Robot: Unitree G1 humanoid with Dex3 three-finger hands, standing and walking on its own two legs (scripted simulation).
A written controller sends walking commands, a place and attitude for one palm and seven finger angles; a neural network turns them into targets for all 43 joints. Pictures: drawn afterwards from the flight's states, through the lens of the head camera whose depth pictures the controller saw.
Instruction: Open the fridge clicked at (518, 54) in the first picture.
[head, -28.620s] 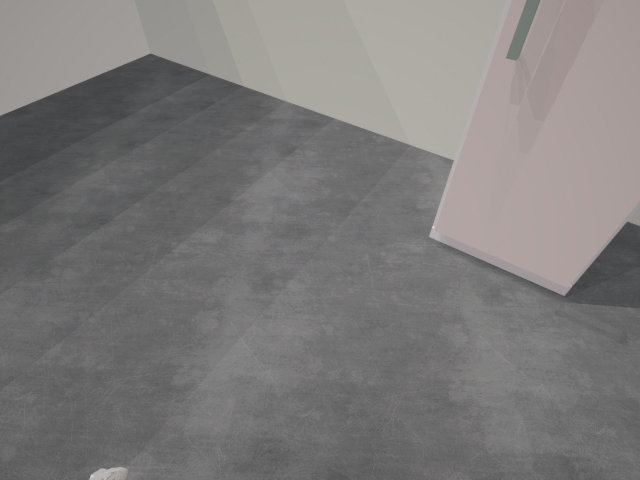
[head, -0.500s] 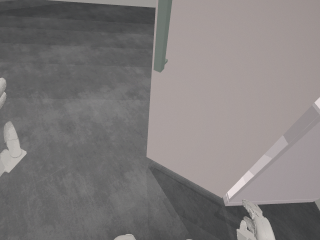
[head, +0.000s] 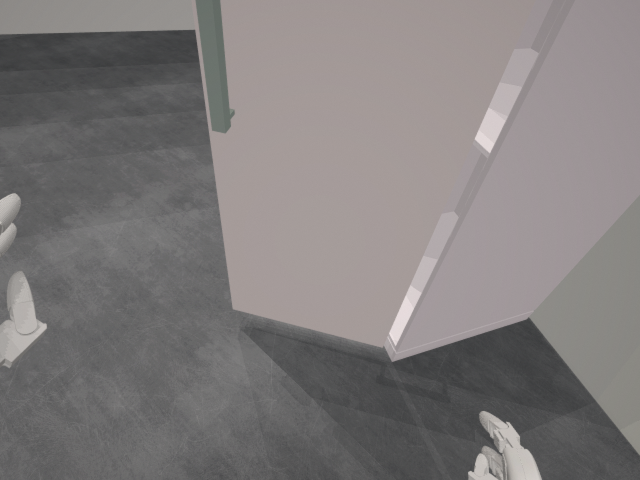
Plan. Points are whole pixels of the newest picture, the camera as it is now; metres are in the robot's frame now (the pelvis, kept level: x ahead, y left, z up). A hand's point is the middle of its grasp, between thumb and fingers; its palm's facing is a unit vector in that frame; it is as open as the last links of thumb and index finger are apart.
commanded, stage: stop stepping back and stand still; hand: left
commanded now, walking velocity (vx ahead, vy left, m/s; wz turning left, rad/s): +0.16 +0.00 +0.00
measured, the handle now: (216, 15) +0.73 +0.19 +0.25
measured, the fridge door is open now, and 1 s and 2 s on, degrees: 57 57 57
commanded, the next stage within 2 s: let the arm hang, fingers relaxed in 0.50 s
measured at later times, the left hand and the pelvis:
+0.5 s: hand out of the picture +0.14 +0.26 +0.17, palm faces +0.44 -0.78 -0.44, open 7.4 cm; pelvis -0.04 +0.00 +0.00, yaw +2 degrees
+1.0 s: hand out of the picture -0.06 +0.19 -0.18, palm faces +0.01 -0.99 -0.11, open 7.4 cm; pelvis -0.06 +0.02 +0.00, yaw +4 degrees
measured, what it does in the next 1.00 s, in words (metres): shifts its weight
